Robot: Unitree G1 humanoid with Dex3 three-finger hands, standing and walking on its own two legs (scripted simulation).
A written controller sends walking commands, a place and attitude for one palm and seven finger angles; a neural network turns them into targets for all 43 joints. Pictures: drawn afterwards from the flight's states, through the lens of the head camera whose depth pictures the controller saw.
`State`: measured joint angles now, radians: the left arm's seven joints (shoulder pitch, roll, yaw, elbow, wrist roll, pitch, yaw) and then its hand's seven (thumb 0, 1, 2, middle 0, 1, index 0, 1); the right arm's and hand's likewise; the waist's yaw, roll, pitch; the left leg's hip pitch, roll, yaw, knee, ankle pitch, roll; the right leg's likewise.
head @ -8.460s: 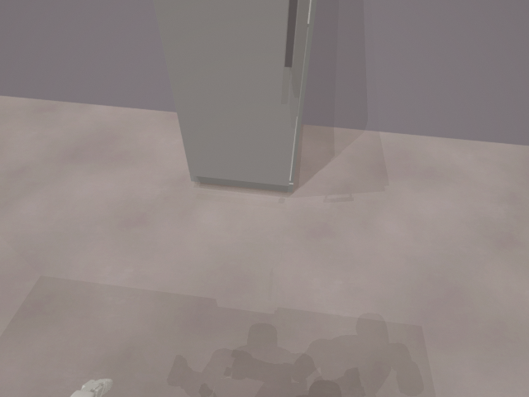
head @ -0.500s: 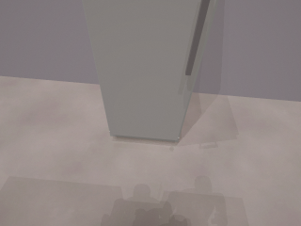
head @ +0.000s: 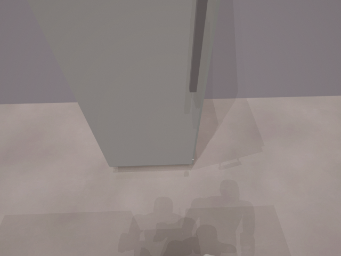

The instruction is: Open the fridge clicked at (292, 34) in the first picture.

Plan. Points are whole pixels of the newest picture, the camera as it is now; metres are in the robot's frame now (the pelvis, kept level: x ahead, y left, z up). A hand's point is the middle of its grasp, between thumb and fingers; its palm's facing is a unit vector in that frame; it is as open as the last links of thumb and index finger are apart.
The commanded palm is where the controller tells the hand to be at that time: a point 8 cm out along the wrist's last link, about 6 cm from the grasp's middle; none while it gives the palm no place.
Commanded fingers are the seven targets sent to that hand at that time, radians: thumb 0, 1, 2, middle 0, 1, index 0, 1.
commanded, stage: take the last steps up to it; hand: right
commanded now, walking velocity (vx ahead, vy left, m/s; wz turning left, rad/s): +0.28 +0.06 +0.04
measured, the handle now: (197, 32) +0.67 -0.07 +0.18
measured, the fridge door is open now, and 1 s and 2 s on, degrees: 0 0 0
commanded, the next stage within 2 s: come to a stop and stand still in 0.34 s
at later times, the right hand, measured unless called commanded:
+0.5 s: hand (220, 205) +0.28 -0.14 -0.15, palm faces -0.03 +0.97 -0.24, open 7.4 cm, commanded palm none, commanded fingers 0.00 -0.90 -0.90 0.20 0.30 0.20 0.30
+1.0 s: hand (241, 232) +0.21 -0.19 -0.17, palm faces +0.06 +0.98 -0.21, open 7.4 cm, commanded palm none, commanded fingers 0.00 -0.90 -0.90 0.20 0.30 0.20 0.30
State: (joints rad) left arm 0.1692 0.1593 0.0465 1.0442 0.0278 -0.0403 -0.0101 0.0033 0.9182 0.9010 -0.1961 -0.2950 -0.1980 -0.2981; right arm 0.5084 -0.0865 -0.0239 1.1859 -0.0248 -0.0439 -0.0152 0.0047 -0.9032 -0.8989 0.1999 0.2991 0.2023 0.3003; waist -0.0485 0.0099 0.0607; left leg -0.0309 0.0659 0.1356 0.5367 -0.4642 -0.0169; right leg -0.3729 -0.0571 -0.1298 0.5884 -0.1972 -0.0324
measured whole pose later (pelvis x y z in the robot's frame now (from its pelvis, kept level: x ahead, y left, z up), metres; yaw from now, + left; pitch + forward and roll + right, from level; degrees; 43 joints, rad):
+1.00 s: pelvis +0.18 +0.00 +0.02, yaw +1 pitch -1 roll +1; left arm 0.16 0.15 0.02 0.99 0.02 0.02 0.03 0.00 0.91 0.90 -0.20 -0.30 -0.20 -0.30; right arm 0.22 -0.21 -0.06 1.04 -0.03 0.06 -0.03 0.00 -0.91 -0.90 0.20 0.30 0.20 0.30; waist -0.03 0.04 0.05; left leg -0.40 0.03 0.00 0.95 -0.43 -0.02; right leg -0.25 0.01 -0.09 0.48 -0.21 -0.06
